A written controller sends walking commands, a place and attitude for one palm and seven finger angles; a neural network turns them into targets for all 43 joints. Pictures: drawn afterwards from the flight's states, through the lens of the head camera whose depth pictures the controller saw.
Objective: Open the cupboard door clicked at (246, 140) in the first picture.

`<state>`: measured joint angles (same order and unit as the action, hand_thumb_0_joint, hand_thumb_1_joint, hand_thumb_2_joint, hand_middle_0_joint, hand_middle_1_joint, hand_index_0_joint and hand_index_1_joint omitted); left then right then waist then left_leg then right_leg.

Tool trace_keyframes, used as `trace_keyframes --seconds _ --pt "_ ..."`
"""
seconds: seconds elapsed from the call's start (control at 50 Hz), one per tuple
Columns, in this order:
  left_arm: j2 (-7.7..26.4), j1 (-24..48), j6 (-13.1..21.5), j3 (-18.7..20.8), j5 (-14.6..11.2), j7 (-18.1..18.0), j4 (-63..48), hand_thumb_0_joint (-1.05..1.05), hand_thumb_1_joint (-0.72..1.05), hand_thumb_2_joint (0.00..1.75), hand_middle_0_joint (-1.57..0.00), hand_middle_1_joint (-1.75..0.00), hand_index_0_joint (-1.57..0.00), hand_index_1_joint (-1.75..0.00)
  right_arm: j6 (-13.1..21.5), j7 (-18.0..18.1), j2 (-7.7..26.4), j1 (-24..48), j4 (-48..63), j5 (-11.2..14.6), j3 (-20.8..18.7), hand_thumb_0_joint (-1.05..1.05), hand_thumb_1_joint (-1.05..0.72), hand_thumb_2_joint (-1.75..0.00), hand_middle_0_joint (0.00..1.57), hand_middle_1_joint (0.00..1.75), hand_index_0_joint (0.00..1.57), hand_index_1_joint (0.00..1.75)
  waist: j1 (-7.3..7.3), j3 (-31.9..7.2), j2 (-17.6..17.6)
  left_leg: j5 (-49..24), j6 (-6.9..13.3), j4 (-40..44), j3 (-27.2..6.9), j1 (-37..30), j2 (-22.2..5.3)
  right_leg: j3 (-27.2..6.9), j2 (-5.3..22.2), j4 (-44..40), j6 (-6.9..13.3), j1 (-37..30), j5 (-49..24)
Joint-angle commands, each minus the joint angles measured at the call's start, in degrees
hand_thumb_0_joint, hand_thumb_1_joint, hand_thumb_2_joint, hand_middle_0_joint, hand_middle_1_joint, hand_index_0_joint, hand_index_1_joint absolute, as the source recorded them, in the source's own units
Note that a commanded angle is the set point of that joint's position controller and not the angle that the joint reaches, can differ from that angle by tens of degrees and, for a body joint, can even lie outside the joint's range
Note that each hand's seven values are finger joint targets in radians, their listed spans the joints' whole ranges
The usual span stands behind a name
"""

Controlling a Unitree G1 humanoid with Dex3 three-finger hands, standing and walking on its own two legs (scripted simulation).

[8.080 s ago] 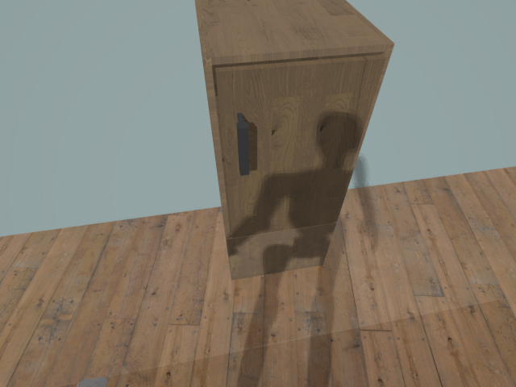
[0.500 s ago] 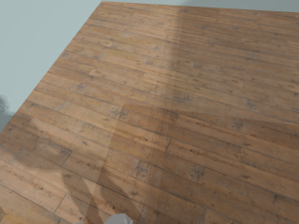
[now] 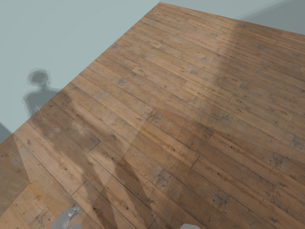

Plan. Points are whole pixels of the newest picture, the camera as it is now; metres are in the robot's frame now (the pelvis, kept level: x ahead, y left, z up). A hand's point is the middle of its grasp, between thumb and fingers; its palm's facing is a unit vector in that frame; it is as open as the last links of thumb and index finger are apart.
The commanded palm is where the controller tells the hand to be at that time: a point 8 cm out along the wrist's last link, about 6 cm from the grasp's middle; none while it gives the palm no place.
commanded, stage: turn to face it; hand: left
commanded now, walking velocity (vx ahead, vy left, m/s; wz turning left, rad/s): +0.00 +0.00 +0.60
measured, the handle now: out of the picture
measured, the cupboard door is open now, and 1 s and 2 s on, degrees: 0 0 0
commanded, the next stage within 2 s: take the last steps up to it in 1.74 s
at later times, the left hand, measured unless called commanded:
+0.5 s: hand out of the picture -0.03 +0.20 -0.17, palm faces +0.36 -0.89 -0.27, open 7.4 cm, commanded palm none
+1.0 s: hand out of the picture -0.02 +0.20 -0.14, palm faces +0.59 -0.75 -0.29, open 7.4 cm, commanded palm none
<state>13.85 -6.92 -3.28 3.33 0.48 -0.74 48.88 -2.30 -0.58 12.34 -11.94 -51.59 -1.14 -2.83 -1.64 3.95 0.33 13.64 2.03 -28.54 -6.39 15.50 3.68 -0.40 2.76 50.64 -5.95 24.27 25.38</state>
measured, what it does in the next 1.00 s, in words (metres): steps on the spot, turning left: right foot, then left foot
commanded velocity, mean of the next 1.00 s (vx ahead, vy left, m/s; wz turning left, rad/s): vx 0.00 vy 0.00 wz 0.60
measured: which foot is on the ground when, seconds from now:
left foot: down 0.00-0.10, up 0.12-0.52, down 0.54-0.96, up 0.98-1.00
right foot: up 0.00-0.08, down 0.10-0.52, up 0.54-0.94, down 0.96-1.00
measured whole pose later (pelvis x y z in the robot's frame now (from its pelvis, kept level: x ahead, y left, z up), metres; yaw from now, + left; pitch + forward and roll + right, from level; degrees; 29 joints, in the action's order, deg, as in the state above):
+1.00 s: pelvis +0.00 -0.04 -0.01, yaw +38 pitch +0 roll +0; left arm 11.6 -8.5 -0.8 2.0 0.8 -0.8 47.2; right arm -3.9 -0.8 14.0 -11.9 -52.1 -0.8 -4.3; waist -1.4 3.6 3.2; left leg 23.6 -1.4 -43.4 -8.3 22.1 4.0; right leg 3.2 1.7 34.6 -0.5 16.9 16.6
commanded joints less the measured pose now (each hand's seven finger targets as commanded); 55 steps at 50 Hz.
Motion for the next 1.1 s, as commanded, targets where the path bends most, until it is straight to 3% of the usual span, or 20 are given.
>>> trace_keyframes --seconds 0.0,0.04,0.06,0.08,0.1,0.18,0.4,0.46,0.48,0.5,0.52,0.56,0.64,0.82,0.9,0.92,0.94,0.96,1.02,1.08 --pt "5.1 -2.0 2.5 1.3 -0.3 -0.8 -5.2 0.00 0.90 0.90 -0.20 -0.30 -0.20 -0.30 0.9 1.1 12.8 0.5 3.9 -0.3 -4.3 0.00 -0.90 -0.90 0.20 0.30 0.20 0.30 0.78 -8.0 9.0 -31.2 7.4 2.6 -17.4 -4.9 -13.5 0.8 -2.3 -12.2 1.1 -5.7 -2.4" --pt "6.6 -6.5 3.2 1.7 -0.4 -1.0 -4.1 0.00 0.90 0.90 -0.20 -0.30 -0.20 -0.30 0.7 0.9 11.6 1.7 4.4 0.3 -4.2 0.00 -0.90 -0.90 0.20 0.30 0.20 0.30 3.31 -8.9 5.6 -20.7 3.7 -1.4 -16.0 3.3 -10.0 0.5 -0.8 -26.4 1.5 -18.0 -13.5" --pt "10.3 -8.3 3.8 2.5 0.3 -1.4 -3.8 0.00 0.90 0.90 -0.20 -0.30 -0.20 -0.30 0.9 0.5 8.3 0.5 4.8 0.9 -3.9 0.00 -0.90 -0.90 0.20 0.30 0.20 0.30 3.91 -10.2 -4.8 -5.7 -0.2 -9.3 -10.5 12.6 -5.0 -8.5 9.4 -32.9 4.4 -27.4 -15.1" --pt "14.4 -8.7 3.9 3.1 1.0 -1.6 -4.1 0.00 0.90 0.90 -0.20 -0.30 -0.20 -0.30 1.0 0.4 5.8 0.0 6.3 0.7 -3.5 0.00 -0.90 -0.90 0.20 0.30 0.20 0.30 4.15 -9.4 -16.9 19.3 -4.6 -22.7 1.8 20.7 2.6 -21.6 24.7 -34.4 11.6 -27.8 -22.8" --pt "13.3 -7.9 3.8 3.1 0.5 -1.8 -4.4 0.00 0.90 0.90 -0.20 -0.30 -0.20 -0.30 0.2 0.5 8.8 0.5 5.8 0.0 -4.2 0.00 -0.90 -0.90 0.20 0.30 0.20 0.30 3.83 -8.7 -13.7 20.9 -4.3 -33.1 -0.5 18.2 -1.1 -20.5 26.8 -34.3 15.1 -20.3 -23.5" --pt "7.3 0.1 3.8 1.3 0.7 -1.4 -5.6 0.00 0.90 0.90 -0.20 -0.30 -0.20 -0.30 -1.1 -1.1 6.9 -0.6 2.5 -0.3 -3.7 0.00 -0.90 -0.90 0.20 0.30 0.20 0.30 -0.21 -1.0 -9.7 8.2 -5.7 -43.9 3.4 17.6 -4.5 -3.1 15.4 -33.2 11.9 -11.6 -20.9" --pt "11.5 -9.0 3.1 2.8 1.4 -1.1 -1.1 0.00 0.90 0.90 -0.20 -0.30 -0.20 -0.30 -0.2 -1.3 5.2 7.1 4.4 0.6 -1.8 0.00 -0.90 -0.90 0.20 0.30 0.20 0.30 4.57 -5.5 -14.2 12.9 -5.5 -15.6 11.4 9.1 -4.9 5.3 18.6 -25.8 12.5 -21.5 -39.1" --pt "12.0 -8.9 2.6 3.1 0.8 -0.8 -0.5 0.00 0.90 0.90 -0.20 -0.30 -0.20 -0.30 0.5 -0.9 6.7 3.1 3.9 0.4 -1.9 0.00 -0.90 -0.90 0.20 0.30 0.20 0.30 2.24 -7.8 -12.1 2.9 -4.3 -1.5 13.3 -0.8 -3.6 9.4 17.5 -18.5 8.8 -18.5 -38.3" --pt "11.1 -8.6 2.3 3.0 0.3 -0.6 -0.8 0.00 0.90 0.90 -0.20 -0.30 -0.20 -0.30 0.9 -1.0 9.5 -0.5 3.2 0.2 -2.7 0.00 -0.90 -0.90 0.20 0.30 0.20 0.30 -0.02 -9.9 -6.4 -5.8 -2.9 5.0 10.1 -10.2 -6.2 11.0 16.4 -10.5 6.2 -11.7 -32.0" --pt "7.3 -8.4 2.1 2.4 0.0 -0.2 -2.8 0.00 0.90 0.90 -0.20 -0.30 -0.20 -0.30 1.4 -0.7 16.3 -3.6 3.2 -0.1 -4.4 0.00 -0.90 -0.90 0.20 0.30 0.20 0.30 -1.94 -11.7 12.3 -24.6 3.1 7.2 -9.3 -20.9 -21.0 12.7 8.5 3.1 1.7 4.8 -3.7" --pt "5.5 -4.6 1.9 1.2 0.5 -0.3 -5.4 0.00 0.90 0.90 -0.20 -0.30 -0.20 -0.30 1.0 -0.4 19.6 -7.7 1.9 0.3 -5.0 0.00 -0.90 -0.90 0.20 0.30 0.20 0.30 -3.93 -11.6 16.6 -39.5 9.8 6.7 -15.9 -20.2 -28.9 8.0 5.4 11.2 0.6 11.0 14.9" --pt "6.0 -0.7 1.3 1.7 0.4 -0.8 -4.6 0.00 0.90 0.90 -0.20 -0.30 -0.20 -0.30 1.2 1.0 16.6 -4.8 1.8 0.0 -4.3 0.00 -0.90 -0.90 0.20 0.30 0.20 0.30 -3.27 -7.9 14.9 -28.3 10.0 7.0 -13.2 -12.5 -24.0 2.0 5.6 17.2 0.9 12.1 8.3" --pt "6.3 -4.9 1.4 2.0 0.6 0.2 -1.5 0.00 0.90 0.90 -0.20 -0.30 -0.20 -0.30 1.8 1.1 12.6 2.6 4.1 0.0 -2.8 0.00 -0.90 -0.90 0.20 0.30 0.20 0.30 0.83 -5.6 8.0 -26.4 6.4 7.9 -5.6 -7.0 -16.4 1.7 4.3 15.1 0.4 7.3 -2.1" --pt "4.9 -1.7 1.9 1.4 0.1 -0.4 -4.5 0.00 0.90 0.90 -0.20 -0.30 -0.20 -0.30 0.9 0.9 13.2 1.0 3.9 -0.4 -3.9 0.00 -0.90 -0.90 0.20 0.30 0.20 0.30 -0.23 -6.3 9.2 -23.7 8.1 6.0 -13.7 -5.9 -15.3 1.4 0.0 -2.8 0.7 0.5 0.5" --pt "6.3 -8.3 3.1 1.8 -0.2 -0.8 -3.3 0.00 0.90 0.90 -0.20 -0.30 -0.20 -0.30 0.5 0.7 12.1 3.9 4.9 0.2 -4.0 0.00 -0.90 -0.90 0.20 0.30 0.20 0.30 3.46 -7.5 6.8 -19.1 4.3 -0.6 -14.6 4.3 -11.0 2.0 -1.2 -23.7 1.5 -16.6 -11.8" --pt "9.7 -11.0 3.8 2.5 0.4 -1.2 -3.2 0.00 0.90 0.90 -0.20 -0.30 -0.20 -0.30 0.6 0.4 8.9 2.8 5.5 0.7 -3.7 0.00 -0.90 -0.90 0.20 0.30 0.20 0.30 4.65 -9.0 -2.9 -5.8 0.7 -8.7 -10.5 12.3 -6.2 -6.0 7.3 -32.0 3.4 -25.3 -12.7" --pt "14.7 -11.2 3.9 3.3 1.2 -1.4 -3.4 0.00 0.90 0.90 -0.20 -0.30 -0.20 -0.30 0.7 0.2 5.4 2.1 7.0 0.7 -3.1 0.00 -0.90 -0.90 0.20 0.30 0.20 0.30 4.72 -8.0 -18.4 18.8 -4.3 -23.1 2.0 21.3 2.6 -21.5 23.7 -35.3 10.5 -26.6 -18.8" --pt "14.1 -10.1 3.7 3.0 0.6 -1.4 -4.1 0.00 0.90 0.90 -0.20 -0.30 -0.20 -0.30 0.1 0.3 8.9 1.7 6.3 -0.1 -4.1 0.00 -0.90 -0.90 0.20 0.30 0.20 0.30 4.17 -7.7 -15.0 20.3 -3.9 -33.7 -0.8 18.7 -1.0 -20.6 26.2 -36.0 14.0 -18.0 -15.3" --pt "8.3 -0.7 3.5 1.7 0.7 -1.4 -5.7 0.00 0.90 0.90 -0.20 -0.30 -0.20 -0.30 -1.0 -0.9 7.7 1.0 3.3 -0.5 -3.9 0.00 -0.90 -0.90 0.20 0.30 0.20 0.30 -0.06 -0.4 -9.0 9.5 -4.8 -44.1 2.0 17.9 -4.6 -7.2 17.3 -35.0 11.9 -9.7 -13.0" --pt "7.4 -3.4 3.9 1.4 0.9 -1.5 -4.7 0.00 0.90 0.90 -0.20 -0.30 -0.20 -0.30 -1.3 -1.2 6.8 0.9 2.6 -0.2 -3.4 0.00 -0.90 -0.90 0.20 0.30 0.20 0.30 0.84 -1.6 -10.9 7.6 -6.1 -41.2 4.6 17.3 -5.0 -0.5 15.8 -33.1 11.6 -13.4 -21.8"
